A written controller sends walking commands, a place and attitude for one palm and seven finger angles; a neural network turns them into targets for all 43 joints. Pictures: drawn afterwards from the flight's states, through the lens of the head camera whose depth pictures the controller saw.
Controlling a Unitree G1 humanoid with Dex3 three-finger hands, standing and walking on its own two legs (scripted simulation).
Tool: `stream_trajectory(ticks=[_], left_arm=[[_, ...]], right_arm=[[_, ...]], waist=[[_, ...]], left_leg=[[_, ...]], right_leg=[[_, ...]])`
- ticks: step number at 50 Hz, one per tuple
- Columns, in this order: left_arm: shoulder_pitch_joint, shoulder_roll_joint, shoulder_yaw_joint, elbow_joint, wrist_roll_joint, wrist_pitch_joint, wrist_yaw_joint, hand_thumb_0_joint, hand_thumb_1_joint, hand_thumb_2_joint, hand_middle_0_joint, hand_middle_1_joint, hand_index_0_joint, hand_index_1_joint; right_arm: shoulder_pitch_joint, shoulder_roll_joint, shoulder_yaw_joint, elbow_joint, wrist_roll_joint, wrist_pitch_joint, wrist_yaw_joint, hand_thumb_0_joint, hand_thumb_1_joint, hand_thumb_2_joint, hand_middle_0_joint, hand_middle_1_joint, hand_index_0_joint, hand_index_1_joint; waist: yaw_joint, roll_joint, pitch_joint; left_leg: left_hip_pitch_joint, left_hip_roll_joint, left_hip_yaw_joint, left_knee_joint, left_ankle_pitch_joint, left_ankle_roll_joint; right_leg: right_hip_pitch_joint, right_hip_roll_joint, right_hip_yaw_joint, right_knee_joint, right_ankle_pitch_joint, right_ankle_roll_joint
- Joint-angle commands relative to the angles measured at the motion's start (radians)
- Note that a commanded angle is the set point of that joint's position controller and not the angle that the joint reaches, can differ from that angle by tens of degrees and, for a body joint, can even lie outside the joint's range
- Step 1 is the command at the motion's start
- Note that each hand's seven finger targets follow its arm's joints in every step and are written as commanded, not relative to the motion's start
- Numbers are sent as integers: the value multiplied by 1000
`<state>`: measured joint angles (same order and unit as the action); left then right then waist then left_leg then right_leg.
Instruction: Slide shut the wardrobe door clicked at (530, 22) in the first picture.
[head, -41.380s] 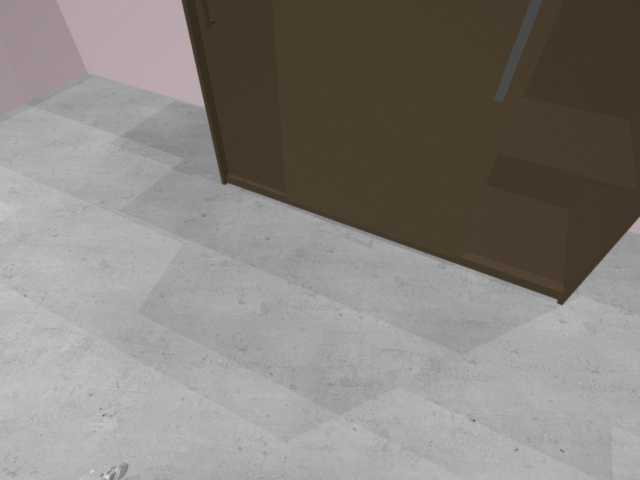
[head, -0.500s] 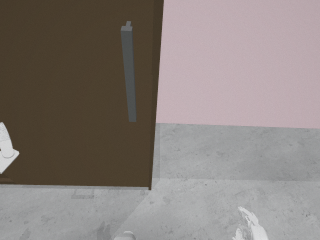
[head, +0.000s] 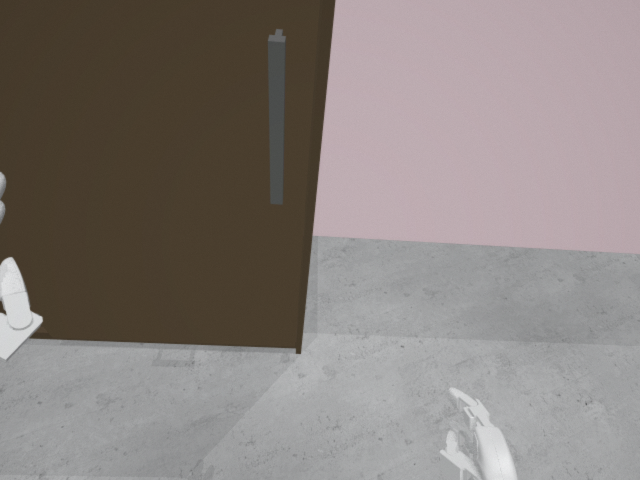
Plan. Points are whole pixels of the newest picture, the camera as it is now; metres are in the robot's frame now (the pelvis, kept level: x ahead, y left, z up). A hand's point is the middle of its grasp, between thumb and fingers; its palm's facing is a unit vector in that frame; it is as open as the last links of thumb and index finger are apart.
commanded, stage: stop stepping back and stand still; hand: left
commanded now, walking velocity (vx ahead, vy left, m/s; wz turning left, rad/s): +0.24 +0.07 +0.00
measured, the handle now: (277, 126) +0.63 +0.12 +0.12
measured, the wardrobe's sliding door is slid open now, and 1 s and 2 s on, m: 0.00 0.00 0.00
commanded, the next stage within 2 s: let the arm hang, fingers relaxed in 0.58 s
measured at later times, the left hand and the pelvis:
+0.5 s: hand out of the picture +0.13 +0.26 +0.19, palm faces +0.47 -0.75 -0.47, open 7.4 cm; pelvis -0.07 +0.00 -0.01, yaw +1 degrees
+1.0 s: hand out of the picture +0.02 +0.17 -0.17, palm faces +0.13 -0.98 -0.14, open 6.9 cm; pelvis -0.06 +0.00 -0.02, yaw +5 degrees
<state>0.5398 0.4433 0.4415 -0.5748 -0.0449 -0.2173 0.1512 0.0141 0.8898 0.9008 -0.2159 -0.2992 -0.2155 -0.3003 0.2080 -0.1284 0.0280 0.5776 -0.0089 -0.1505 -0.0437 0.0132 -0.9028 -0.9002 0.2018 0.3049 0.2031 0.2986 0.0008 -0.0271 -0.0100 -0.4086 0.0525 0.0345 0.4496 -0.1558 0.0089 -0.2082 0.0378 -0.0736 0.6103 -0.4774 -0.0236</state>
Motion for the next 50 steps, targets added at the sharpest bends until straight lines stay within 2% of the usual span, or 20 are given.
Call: stream_trajectory(ticks=[1,2,5,13,16,18,23,24,26,33,34,35,36,38,39,40,42,45,47,50], left_arm=[[-45,170,125,-67,-4,-8,12,0,900,900,-200,-300,-200,-300],[-149,198,111,-147,-14,-7,10,0,900,900,-200,-300,-200,-300],[-158,109,51,11,-14,-10,-10,0,900,900,-200,-300,-200,-300],[-218,139,45,-105,34,-45,35,0,900,900,-200,-300,-200,-300],[-170,164,78,-206,34,-70,43,0,900,900,-200,-300,-200,-300],[-169,207,123,-197,35,-79,33,0,900,900,-200,-300,-200,-300],[-8,128,122,3,29,-48,26,0,900,900,-200,-300,-200,-300],[12,121,113,42,31,-39,21,0,900,900,-200,-300,-200,-300],[12,117,100,106,20,-22,4,0,900,900,-200,-300,-200,-300],[-206,147,68,-96,25,-61,2,0,900,900,-200,-300,-200,-300],[-181,-138,-281,677,111,161,-113,0,900,900,-200,-300,-200,-300],[-121,-140,-288,711,94,225,-131,0,900,900,-200,-300,-200,-300],[-114,-166,-309,712,90,243,-137,0,900,900,-200,-300,-200,-300],[-161,-203,-335,734,79,253,-143,0,900,900,-200,-300,-200,-300],[-239,-157,-326,745,78,242,-148,0,900,900,-200,-300,-200,-300],[-264,-150,-330,788,77,231,-153,0,900,900,-200,-300,-200,-300],[-301,-156,-355,923,70,229,-153,0,900,900,-200,-300,-200,-300],[-130,-118,-363,1156,68,227,-154,0,900,900,-200,-300,-200,-300],[-137,-8,-365,1241,74,208,-144,0,900,900,-200,-300,-200,-300],[-259,-93,-361,1300,84,202,-137,0,900,900,-200,-300,-200,-300]], right_arm=[[-83,-191,-79,-105,-1,22,-26,0,-900,-900,200,300,200,300],[-110,-202,-69,-97,1,29,-27,0,-900,-900,200,300,200,300],[-76,-201,-69,-74,11,9,-33,0,-900,-900,200,300,200,300],[-45,-202,-75,-70,-10,-66,-75,0,-900,-900,200,300,200,300],[-34,-236,-84,-102,-5,-73,-68,0,-900,-900,200,300,200,300],[-33,-201,-75,-52,-10,-78,-52,0,-900,-900,200,300,200,300],[-38,-214,-78,-55,3,-45,-30,0,-900,-900,200,300,200,300],[-41,-213,-84,-63,3,-30,-30,0,-900,-900,200,300,200,300],[-55,-212,-102,-93,14,-3,-22,0,-900,-900,200,300,200,300],[-82,-176,-53,-62,-10,-20,-42,0,-900,-900,200,300,200,300],[39,-247,-85,198,-11,21,65,0,-900,-900,200,300,200,300],[99,-140,-65,159,-9,97,64,0,-900,-900,200,300,200,300],[102,-147,-58,131,-10,109,63,0,-900,-900,200,300,200,300],[112,-277,-86,91,-43,111,50,0,-900,-900,200,300,200,300],[100,-313,-93,74,-55,110,36,0,-900,-900,200,300,200,300],[55,-310,-88,66,-62,101,23,0,-900,-900,200,300,200,300],[20,-284,-69,88,-64,95,16,0,-900,-900,200,300,200,300],[-55,-251,-54,137,-35,118,17,0,-900,-900,200,300,200,300],[16,-165,-56,155,-8,144,25,0,-900,-900,200,300,200,300],[79,-141,-71,230,-20,163,31,0,-900,-900,200,300,200,300]], waist=[[13,-166,-25],[13,-184,27],[-22,-155,17],[1,-53,-84],[-7,394,-95],[-28,353,-23],[11,177,5],[20,56,4],[15,-291,29],[-12,-129,-21],[-88,20,52],[-67,69,-1],[-72,106,27],[-71,300,38],[-76,118,36],[-48,-12,-22],[-23,47,-72],[78,127,-95],[35,-119,-58],[-23,-9,-5]], left_leg=[[-6,-87,1,491,-303,-31],[-138,-84,-51,697,-216,-26],[-206,-21,-68,757,-92,-31],[208,-47,67,-47,-224,50],[393,246,-350,-169,-95,170],[276,284,-415,-245,-130,221],[-96,144,-96,-50,-354,105],[-179,75,-37,100,-409,76],[-290,-75,-10,655,-401,26],[170,3,13,317,-208,30],[38,16,-23,270,-240,13],[180,-46,33,223,-142,-9],[205,-5,-48,130,-102,12],[117,286,-519,-103,-91,198],[102,362,-609,-135,0,280],[103,339,-534,-87,155,277],[125,268,-395,-31,459,233],[-16,90,-129,115,153,75],[-81,-97,-20,345,-365,-10],[7,-63,-61,457,-310,11]], right_leg=[[-170,-319,433,-517,-144,-172],[-216,-413,501,-542,-75,-205],[-175,-313,340,-478,-112,-139],[-84,-233,234,-281,-104,-98],[-317,-24,-1,224,31,10],[-387,-49,46,393,-64,18],[112,-27,-26,-65,115,14],[192,-48,37,-146,76,-3],[42,-381,663,-464,-226,-134],[-297,-268,235,-404,-155,-112],[-243,-284,90,-133,312,-100],[-316,-219,101,-131,142,-69],[-364,-178,68,-46,41,-28],[-496,-11,16,394,-150,46],[-499,-53,127,511,-109,36],[-425,-81,159,494,-67,39],[-332,-69,138,416,-48,51],[50,-61,132,-32,237,34],[-7,-324,559,-334,261,-73],[-138,-295,526,-374,112,-155]])
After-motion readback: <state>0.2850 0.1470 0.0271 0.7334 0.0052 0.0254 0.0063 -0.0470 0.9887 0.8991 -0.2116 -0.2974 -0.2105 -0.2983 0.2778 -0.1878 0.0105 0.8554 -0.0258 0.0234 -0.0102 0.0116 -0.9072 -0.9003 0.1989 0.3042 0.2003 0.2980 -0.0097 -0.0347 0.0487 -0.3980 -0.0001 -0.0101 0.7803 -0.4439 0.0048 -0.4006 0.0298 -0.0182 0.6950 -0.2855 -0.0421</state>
